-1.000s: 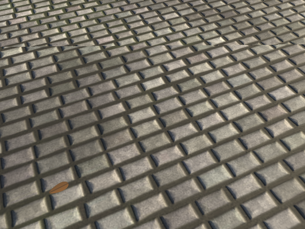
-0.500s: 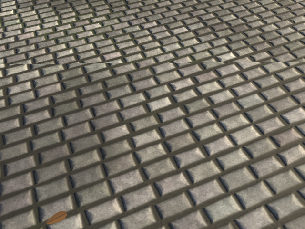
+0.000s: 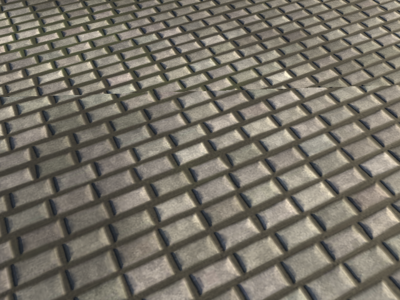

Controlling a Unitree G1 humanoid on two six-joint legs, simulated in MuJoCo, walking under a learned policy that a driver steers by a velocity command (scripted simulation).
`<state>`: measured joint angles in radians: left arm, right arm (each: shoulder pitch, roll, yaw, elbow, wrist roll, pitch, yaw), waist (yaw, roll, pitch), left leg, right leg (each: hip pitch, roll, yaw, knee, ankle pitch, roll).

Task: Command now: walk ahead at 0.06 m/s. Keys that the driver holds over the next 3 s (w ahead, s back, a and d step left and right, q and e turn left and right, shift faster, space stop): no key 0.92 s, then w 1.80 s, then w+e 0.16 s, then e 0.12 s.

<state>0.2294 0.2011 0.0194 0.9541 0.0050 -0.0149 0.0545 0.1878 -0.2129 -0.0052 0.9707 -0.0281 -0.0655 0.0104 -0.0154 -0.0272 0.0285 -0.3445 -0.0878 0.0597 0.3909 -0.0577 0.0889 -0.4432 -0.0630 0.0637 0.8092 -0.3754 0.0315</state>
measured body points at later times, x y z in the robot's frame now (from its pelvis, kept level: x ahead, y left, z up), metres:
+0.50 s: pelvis +0.06 -0.03 +0.00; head +0.08 -0.03 +0.45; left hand +0.06 +0.20 -0.15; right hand +0.10 -0.27 -0.15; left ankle +0.09 +0.07 -0.73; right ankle +0.04 -0.14 -0.73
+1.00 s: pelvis +0.08 -0.03 +0.00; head +0.08 -0.03 +0.45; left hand +0.06 +0.20 -0.16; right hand +0.12 -0.27 -0.15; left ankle +0.09 +0.07 -0.73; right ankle +0.04 -0.14 -0.73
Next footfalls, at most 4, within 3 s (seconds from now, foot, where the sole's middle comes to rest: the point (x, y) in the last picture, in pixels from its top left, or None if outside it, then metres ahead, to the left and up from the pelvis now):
0.08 right None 0.08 -0.14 -0.77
1.64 left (181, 295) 0.50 0.08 -0.77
2.20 right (247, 210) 0.82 -0.16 -0.77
2.76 left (187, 144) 1.15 0.07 -0.77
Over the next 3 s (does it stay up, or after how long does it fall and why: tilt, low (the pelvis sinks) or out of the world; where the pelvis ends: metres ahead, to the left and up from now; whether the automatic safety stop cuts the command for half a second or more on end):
stays up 1.09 -0.01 0.01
